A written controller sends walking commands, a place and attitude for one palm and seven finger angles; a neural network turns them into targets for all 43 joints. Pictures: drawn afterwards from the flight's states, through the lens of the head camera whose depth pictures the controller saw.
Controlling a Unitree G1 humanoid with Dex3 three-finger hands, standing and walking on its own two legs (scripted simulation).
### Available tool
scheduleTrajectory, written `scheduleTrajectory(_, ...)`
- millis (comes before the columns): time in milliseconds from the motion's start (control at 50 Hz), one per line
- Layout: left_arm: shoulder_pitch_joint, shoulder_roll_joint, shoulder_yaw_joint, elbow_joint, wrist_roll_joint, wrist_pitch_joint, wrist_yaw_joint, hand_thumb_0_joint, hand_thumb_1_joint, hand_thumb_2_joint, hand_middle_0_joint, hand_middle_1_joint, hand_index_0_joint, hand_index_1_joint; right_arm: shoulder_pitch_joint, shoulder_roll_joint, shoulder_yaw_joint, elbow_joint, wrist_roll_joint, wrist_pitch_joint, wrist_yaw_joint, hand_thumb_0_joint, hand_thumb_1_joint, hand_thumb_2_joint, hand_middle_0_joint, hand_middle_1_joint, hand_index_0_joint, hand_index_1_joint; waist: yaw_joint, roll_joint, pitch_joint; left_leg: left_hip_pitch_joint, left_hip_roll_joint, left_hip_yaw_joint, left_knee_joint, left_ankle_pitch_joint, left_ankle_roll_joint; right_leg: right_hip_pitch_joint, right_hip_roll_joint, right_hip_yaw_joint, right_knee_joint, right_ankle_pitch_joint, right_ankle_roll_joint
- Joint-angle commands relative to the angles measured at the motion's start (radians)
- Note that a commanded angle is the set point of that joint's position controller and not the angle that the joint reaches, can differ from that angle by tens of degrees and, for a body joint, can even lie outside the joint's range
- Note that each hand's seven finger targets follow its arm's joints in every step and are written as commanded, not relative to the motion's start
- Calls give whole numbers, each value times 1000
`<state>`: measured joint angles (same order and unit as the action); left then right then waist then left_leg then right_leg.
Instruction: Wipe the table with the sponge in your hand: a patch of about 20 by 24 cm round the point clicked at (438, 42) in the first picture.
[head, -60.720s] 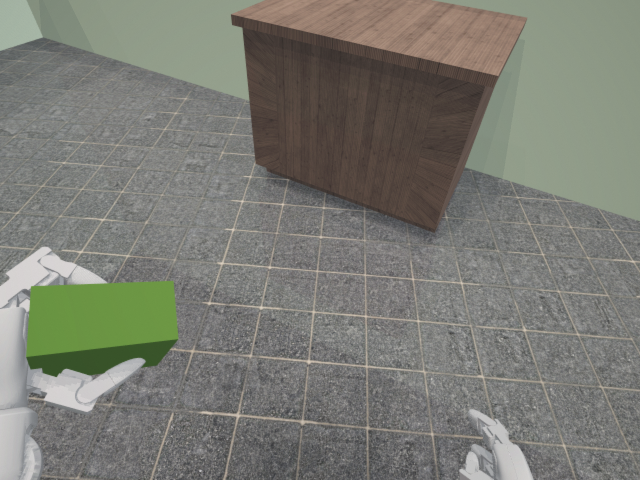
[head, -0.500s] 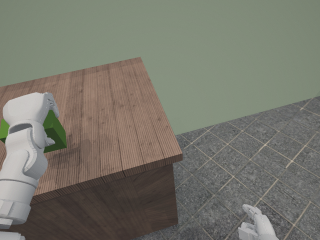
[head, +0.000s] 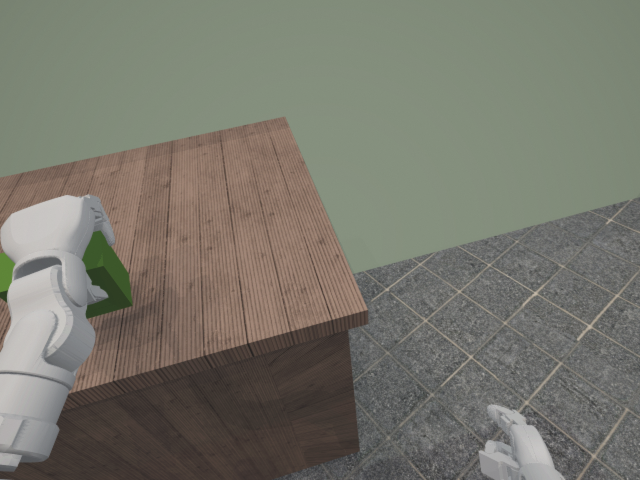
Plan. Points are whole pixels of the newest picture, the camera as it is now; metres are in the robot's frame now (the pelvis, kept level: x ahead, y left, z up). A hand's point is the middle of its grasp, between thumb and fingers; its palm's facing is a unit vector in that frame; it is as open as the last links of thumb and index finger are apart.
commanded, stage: lower the sponge onto the table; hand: left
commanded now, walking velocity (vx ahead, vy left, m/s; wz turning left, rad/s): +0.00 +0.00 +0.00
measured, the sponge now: (77, 288) +0.29 +0.37 +0.11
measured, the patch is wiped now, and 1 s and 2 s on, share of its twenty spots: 1.00 1.00 1.00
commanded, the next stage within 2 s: wipe forward along the first lane in 1.22 s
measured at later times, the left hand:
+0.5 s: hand (93, 272) +0.30 +0.33 +0.14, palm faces +0.04 +0.01 -1.00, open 9.5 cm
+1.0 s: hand (117, 295) +0.30 +0.32 +0.10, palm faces -0.07 -0.02 -1.00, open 9.5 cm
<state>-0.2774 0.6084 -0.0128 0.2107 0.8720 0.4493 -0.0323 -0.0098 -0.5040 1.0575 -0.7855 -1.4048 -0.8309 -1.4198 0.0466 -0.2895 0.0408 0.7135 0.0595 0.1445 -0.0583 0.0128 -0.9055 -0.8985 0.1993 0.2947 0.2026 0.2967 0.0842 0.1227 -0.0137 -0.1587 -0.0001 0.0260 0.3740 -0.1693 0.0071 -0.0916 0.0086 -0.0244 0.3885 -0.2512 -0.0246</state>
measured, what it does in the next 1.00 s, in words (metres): stands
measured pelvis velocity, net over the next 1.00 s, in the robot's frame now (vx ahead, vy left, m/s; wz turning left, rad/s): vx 0.00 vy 0.00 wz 0.02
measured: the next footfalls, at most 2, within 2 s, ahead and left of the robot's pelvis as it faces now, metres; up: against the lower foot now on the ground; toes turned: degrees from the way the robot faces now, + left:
none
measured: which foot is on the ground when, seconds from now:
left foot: down 0.00-1.00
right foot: down 0.00-1.00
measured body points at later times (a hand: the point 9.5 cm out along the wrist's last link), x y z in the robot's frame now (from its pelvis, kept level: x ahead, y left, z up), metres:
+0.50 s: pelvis +0.00 +0.00 +0.00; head -0.01 -0.05 +0.45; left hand +0.29 +0.33 +0.19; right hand +0.20 -0.23 -0.12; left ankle +0.02 +0.12 -0.74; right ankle -0.02 -0.10 -0.74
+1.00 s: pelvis +0.00 +0.00 +0.00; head -0.01 -0.05 +0.45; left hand +0.30 +0.31 +0.15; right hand +0.21 -0.23 -0.11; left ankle +0.02 +0.12 -0.74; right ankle -0.02 -0.10 -0.74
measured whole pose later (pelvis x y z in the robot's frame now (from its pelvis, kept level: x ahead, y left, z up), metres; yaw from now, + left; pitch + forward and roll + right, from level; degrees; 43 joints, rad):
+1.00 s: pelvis +0.00 +0.00 +0.00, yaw +1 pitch -2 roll +0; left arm -0.25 0.54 -0.08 0.31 0.91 0.36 -0.05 -0.01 -0.51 1.05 -0.79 -1.41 -0.84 -1.43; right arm 0.06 -0.29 0.03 0.73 0.05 0.12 -0.09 0.01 -0.91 -0.90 0.20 0.29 0.20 0.30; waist 0.07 0.11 0.00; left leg -0.18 0.00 0.01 0.38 -0.17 0.01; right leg -0.10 0.01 -0.04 0.39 -0.26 -0.03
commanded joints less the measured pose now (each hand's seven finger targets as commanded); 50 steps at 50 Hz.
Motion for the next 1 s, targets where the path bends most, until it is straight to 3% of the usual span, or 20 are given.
scheduleTrajectory(0,-255,173,-3,-191,6,49,-115,0,100,1300,-1200,-1600,-1200,-1600,-215,-143,-34,-198,7,-50,-24,0,-900,-900,200,300,200,300,-30,-165,-179,51,-42,-6,-17,179,45,21,17,20,-46,255,0)
scheduleTrajectory(80,-409,262,40,-320,53,-92,-159,0,100,1300,-1200,-1600,-1200,-1600,-181,-125,-28,-206,-7,-83,-51,0,-900,-900,200,300,200,300,-45,-135,-231,108,-51,-17,6,167,64,-4,20,23,-49,207,-1)
scheduleTrajectory(160,-417,352,177,-351,77,-269,-66,0,100,1300,-1200,-1600,-1200,-1600,-135,-108,-37,-178,-28,-107,-67,0,-900,-900,200,300,200,300,-9,-31,-249,134,-51,-29,7,183,50,0,38,32,-52,183,-27)
scheduleTrajectory(200,-419,331,197,-288,80,-299,0,0,100,1300,-1200,-1600,-1200,-1600,-119,-94,-42,-159,-28,-110,-64,0,-900,-900,200,300,200,300,1,7,-230,113,-51,-24,3,195,38,-2,40,20,-47,186,-34)
scheduleTrajectory(260,-396,371,258,-269,81,-271,86,0,100,1300,-1200,-1600,-1200,-1600,-121,-98,-51,-154,-31,-102,-43,0,-900,-900,200,300,200,300,39,92,-284,103,-46,-21,-6,244,22,54,39,43,-36,219,-51)
scheduleTrajectory(280,-371,331,228,-240,79,-244,105,0,100,1300,-1200,-1600,-1200,-1600,-131,-92,-49,-153,-28,-100,-34,0,-900,-900,200,300,200,300,37,90,-279,94,-42,-15,-5,261,18,65,33,35,-30,241,-49)
scheduleTrajectory(360,-244,266,176,-124,55,-106,92,0,100,1300,-1200,-1600,-1200,-1600,-165,-117,-52,-157,-18,-70,-15,0,-900,-900,200,300,200,300,38,-25,-258,51,-41,-8,-23,251,16,101,27,44,-33,277,-38)
scheduleTrajectory(460,-219,154,18,-103,18,2,-48,0,100,1300,-1200,-1600,-1200,-1600,-199,-140,-43,-177,2,-49,-26,0,-900,-900,200,300,200,300,-21,-158,-167,32,-43,-2,-26,163,38,36,21,31,-55,241,-9)
scheduleTrajectory(540,-293,204,32,-214,41,-99,-108,0,100,1300,-1200,-1600,-1200,-1600,-168,-133,-42,-185,-11,-78,-46,0,-900,-900,200,300,200,300,-41,-173,-196,80,-51,-7,3,168,62,0,23,25,-48,238,1)
scheduleTrajectory(560,-334,255,74,-255,53,-143,-103,0,100,1300,-1200,-1600,-1200,-1600,-157,-137,-44,-182,-17,-82,-53,0,-900,-900,200,300,200,300,-39,-141,-212,91,-47,-13,2,161,59,0,26,33,-51,213,-5)
scheduleTrajectory(580,-357,241,71,-273,65,-189,-86,0,100,1300,-1200,-1600,-1200,-1600,-147,-120,-43,-179,-19,-94,-56,0,-900,-900,200,300,200,300,-37,-121,-210,100,-52,-10,9,167,61,-11,28,28,-48,210,-7)
scheduleTrajectory(640,-327,296,172,-307,84,-301,-4,0,100,1300,-1200,-1600,-1200,-1600,-115,-105,-55,-164,-32,-112,-63,0,-900,-900,200,300,200,300,-1,-46,-249,117,-55,-16,15,206,51,7,38,27,-34,231,-23)
scheduleTrajectory(660,-319,362,242,-317,90,-316,30,0,100,1300,-1200,-1600,-1200,-1600,-110,-110,-60,-157,-37,-110,-64,0,-900,-900,200,300,200,300,18,4,-273,114,-54,-20,13,220,43,29,42,44,-31,232,-35)
scheduleTrajectory(680,-301,296,207,-282,83,-316,58,0,100,1300,-1200,-1600,-1200,-1600,-110,-93,-59,-157,-32,-113,-61,0,-900,-900,200,300,200,300,13,1,-243,99,-53,-12,14,223,41,16,38,28,-26,235,-31)
scheduleTrajectory(760,-265,242,178,-142,70,-229,115,0,100,1300,-1200,-1600,-1200,-1600,-120,-109,-65,-133,-21,-89,-36,0,-900,-900,200,300,200,300,16,14,-204,62,-40,-4,-12,202,19,13,36,33,-39,207,-38)
scheduleTrajectory(860,-266,177,73,-104,69,-88,75,0,100,1300,-1200,-1600,-1200,-1600,-168,-127,-57,-146,-10,-71,-34,0,-900,-900,200,300,200,300,-9,-73,-218,54,-46,-2,-21,196,26,42,31,33,-48,236,-27)
scheduleTrajectory(880,-285,135,22,-106,65,-81,55,0,100,1300,-1200,-1600,-1200,-1600,-170,-124,-54,-148,-6,-71,-35,0,-900,-900,200,300,200,300,-24,-97,-204,60,-46,0,-22,185,32,26,27,23,-51,233,-20)
scheduleTrajectory(920,-315,146,10,-107,60,-84,17,0,100,1300,-1200,-1600,-1200,-1600,-170,-130,-50,-151,-9,-73,-46,0,-900,-900,200,300,200,300,-36,-129,-197,65,-51,-3,-19,162,43,14,28,24,-58,223,-12)
scheduleTrajectory(960,-358,218,56,-99,74,-112,-6,0,100,1300,-1200,-1600,-1200,-1600,-154,-138,-51,-143,-17,-74,-57,0,-900,-900,200,300,200,300,-39,-134,-202,65,-51,-5,-15,140,46,5,29,34,-63,192,-14)
scheduleTrajectory(980,-372,189,30,-105,80,-136,-11,0,100,1300,-1200,-1600,-1200,-1600,-148,-127,-48,-147,-17,-81,-59,0,-900,-900,200,300,200,300,-42,-122,-192,70,-53,-1,-12,135,49,-9,27,26,-60,185,-11)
